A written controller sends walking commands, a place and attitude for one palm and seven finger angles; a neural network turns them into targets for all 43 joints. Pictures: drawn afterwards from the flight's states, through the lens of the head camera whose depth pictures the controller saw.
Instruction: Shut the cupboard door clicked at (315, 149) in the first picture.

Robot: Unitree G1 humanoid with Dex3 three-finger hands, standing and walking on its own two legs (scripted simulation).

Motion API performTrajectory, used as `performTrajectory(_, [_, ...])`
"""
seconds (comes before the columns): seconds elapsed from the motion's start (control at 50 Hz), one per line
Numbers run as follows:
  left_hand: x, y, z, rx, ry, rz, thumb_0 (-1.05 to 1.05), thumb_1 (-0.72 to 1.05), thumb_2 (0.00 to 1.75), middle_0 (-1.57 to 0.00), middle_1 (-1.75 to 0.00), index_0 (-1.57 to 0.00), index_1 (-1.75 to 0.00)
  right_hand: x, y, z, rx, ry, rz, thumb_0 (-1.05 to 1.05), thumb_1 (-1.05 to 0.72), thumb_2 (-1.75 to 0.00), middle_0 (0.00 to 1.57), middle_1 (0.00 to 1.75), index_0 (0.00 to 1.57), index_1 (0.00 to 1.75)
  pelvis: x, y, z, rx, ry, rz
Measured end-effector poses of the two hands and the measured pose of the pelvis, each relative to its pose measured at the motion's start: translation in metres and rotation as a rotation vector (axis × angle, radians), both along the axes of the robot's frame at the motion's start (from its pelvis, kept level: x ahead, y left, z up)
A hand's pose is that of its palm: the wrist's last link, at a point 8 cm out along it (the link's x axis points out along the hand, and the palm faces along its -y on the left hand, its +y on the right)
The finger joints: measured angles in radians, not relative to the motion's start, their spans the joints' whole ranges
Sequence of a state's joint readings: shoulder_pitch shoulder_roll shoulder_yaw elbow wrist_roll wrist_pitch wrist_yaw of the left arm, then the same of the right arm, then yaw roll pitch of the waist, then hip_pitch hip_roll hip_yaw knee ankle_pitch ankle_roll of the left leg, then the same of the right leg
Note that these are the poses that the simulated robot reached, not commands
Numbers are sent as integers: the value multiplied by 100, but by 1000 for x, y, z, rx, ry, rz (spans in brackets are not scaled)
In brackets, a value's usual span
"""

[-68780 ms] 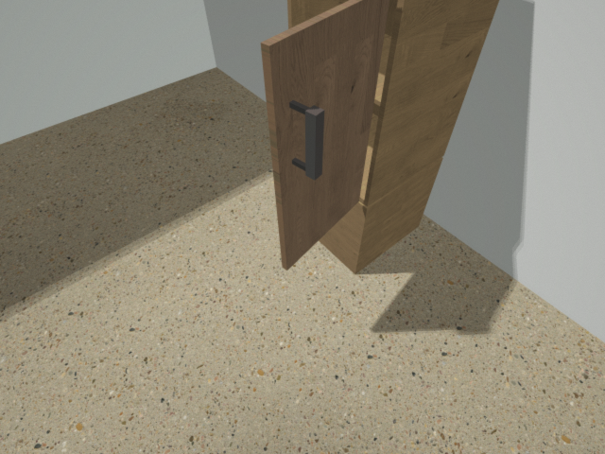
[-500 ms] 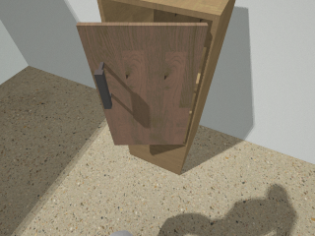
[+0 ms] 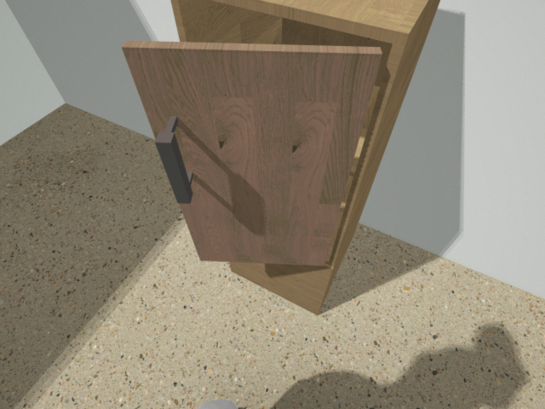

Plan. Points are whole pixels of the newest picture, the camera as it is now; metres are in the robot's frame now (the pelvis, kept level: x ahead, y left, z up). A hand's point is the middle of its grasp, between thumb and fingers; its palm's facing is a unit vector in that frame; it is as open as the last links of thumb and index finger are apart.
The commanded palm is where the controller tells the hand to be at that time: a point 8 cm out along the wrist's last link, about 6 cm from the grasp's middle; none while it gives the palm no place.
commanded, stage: come to a stop and stand still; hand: left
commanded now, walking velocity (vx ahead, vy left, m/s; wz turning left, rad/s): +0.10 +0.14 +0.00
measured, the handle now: (179, 161) +0.47 +0.20 +0.07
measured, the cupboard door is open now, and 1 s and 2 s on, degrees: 25 25 25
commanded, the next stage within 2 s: look again from close up in 0.66 s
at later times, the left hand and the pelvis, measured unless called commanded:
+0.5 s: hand out of the picture +0.02 +0.19 -0.17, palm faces +0.00 -0.98 -0.21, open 7.4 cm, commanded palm none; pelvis -0.02 +0.01 +0.00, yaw +0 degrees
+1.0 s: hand out of the picture +0.03 +0.20 -0.15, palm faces -0.02 -0.96 -0.27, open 7.4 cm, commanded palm none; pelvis +0.00 +0.00 +0.01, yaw +0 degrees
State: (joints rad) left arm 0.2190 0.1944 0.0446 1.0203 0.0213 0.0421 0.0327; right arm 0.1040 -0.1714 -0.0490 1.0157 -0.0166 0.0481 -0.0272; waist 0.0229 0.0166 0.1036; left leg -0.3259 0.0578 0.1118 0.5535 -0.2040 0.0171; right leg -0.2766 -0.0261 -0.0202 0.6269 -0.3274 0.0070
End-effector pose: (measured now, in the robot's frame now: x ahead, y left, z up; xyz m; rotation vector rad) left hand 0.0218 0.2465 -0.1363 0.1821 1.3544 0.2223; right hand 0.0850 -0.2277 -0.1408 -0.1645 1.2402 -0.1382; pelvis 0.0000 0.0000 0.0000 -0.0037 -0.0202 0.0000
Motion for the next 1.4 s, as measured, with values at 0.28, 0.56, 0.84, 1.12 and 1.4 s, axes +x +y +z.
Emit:
performTrajectory(0.28, [1,-22,0,-49,-53,-15,0,90,90,-20,-30,-20,-30,-65,-41,13,-66,99,-34,1,-91,-90,20,30,20,30,-6,-9,6,2,14,22])
performTrajectory(0.56, [-19,6,3,-17,-27,-70,0,91,90,-20,-30,-20,-30,-95,24,-4,39,69,-18,2,-93,-90,20,30,20,30,-21,16,2,8,-6,6])
performTrajectory(0.84, [-29,14,19,36,41,-55,0,90,90,-20,-30,-20,-30,-81,10,-8,51,81,3,1,-92,-90,20,30,20,30,-9,11,7,26,9,-9])
performTrajectory(1.12, [27,-15,15,1,-52,-89,0,90,90,-20,-30,-20,-30,-45,-33,4,-22,53,16,1,-91,-90,20,30,20,30,4,-12,9,22,10,-2])
performTrajectory(1.4, [58,-19,22,5,-168,-12,0,90,90,-20,-30,-20,-30,-32,-48,9,-47,26,19,1,-91,-90,20,30,20,30,8,-29,9,11,1,8])
